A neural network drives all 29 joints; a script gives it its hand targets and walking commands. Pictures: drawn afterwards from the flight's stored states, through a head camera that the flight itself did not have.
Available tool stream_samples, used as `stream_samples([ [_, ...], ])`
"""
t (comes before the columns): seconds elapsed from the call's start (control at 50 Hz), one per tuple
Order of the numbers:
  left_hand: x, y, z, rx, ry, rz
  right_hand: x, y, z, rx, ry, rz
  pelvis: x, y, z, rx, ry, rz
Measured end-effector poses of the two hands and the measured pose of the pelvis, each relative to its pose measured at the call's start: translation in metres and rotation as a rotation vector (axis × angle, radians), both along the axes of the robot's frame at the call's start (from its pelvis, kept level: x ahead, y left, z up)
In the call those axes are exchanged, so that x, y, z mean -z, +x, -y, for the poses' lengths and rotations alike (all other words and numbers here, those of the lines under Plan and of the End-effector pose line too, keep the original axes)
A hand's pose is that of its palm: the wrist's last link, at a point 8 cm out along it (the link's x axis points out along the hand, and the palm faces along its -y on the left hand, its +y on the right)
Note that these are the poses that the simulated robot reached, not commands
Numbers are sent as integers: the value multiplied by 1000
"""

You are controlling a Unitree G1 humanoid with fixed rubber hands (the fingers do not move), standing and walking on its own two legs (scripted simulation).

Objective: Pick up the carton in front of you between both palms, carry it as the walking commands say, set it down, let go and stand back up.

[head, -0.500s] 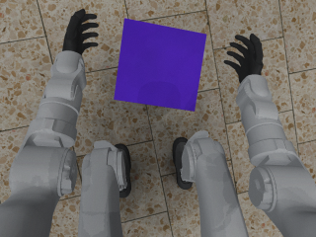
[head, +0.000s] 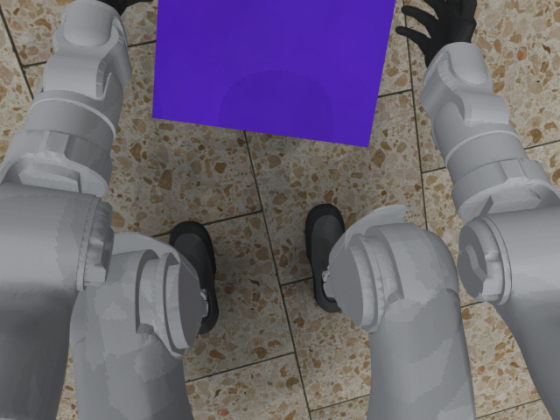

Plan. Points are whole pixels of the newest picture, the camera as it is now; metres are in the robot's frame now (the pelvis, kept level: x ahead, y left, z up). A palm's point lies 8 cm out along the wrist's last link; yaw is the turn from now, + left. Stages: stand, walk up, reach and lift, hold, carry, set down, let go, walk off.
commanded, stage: reach and lift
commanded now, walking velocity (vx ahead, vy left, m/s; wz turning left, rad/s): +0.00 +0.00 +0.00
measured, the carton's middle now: (266, 50) +0.51 -0.01 -0.24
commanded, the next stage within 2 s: none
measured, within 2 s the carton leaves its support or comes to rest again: leaves its support in 0.72 s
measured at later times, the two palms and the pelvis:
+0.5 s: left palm out of the picture +0.55 +0.13 -0.17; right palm (421, 33) +0.50 -0.17 -0.16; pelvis +0.00 +0.00 +0.01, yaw +0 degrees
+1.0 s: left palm out of the picture +0.52 +0.16 -0.04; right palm (470, 8) +0.49 -0.15 -0.04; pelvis +0.00 +0.00 +0.04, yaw +4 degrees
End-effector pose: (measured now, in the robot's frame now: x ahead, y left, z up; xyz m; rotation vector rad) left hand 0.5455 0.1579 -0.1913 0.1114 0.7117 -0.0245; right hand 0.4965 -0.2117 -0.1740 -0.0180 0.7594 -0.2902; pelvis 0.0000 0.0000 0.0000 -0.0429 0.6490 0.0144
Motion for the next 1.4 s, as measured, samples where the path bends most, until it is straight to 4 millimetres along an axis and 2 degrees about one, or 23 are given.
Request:
stream_samples([
  [0.1,-10,7,3,6,-1,10,-5,4,-10,-8,17,11,-1,5,0,7,1,-7],
  [0.28,-20,2,5,7,1,-19,-11,-3,-21,-14,29,-1,-8,8,-1,1,-3,-38],
  [0.4,-18,1,27,30,-23,-11,-14,4,-35,-44,40,14,-11,4,-2,0,-5,-38],
  [0.48,-19,1,30,25,-12,-10,-15,7,-39,-16,34,13,-12,2,-3,0,-7,-36],
  [0.68,-21,6,30,20,1,-32,-19,16,-40,7,38,0,2,1,-6,-5,-12,-22],
  [0.76,-29,0,26,0,-5,-10,-29,18,-44,3,45,28,5,2,-4,-16,-4,-14],
  [0.82,-47,-6,21,-20,-16,15,-45,13,-49,6,63,57,3,3,-1,-27,4,-7],
  [0.9,-89,-16,11,-58,-29,48,-79,5,-58,-2,84,96,-9,4,3,-41,13,-4],
  [1.0,-149,-28,2,-104,-47,52,-133,-4,-67,-14,101,107,-35,5,5,-55,9,-23],
  [1.1,-194,-37,4,-111,-46,25,-175,-13,-65,-24,90,80,-66,5,5,-61,2,-53],
  [1.26,-240,-45,12,-103,-50,27,-225,-21,-59,-35,87,86,-107,9,2,-46,5,-81],
  [1.4,-273,-56,8,-129,-60,40,-260,-24,-64,-53,92,99,-139,18,2,-42,16,-73],
])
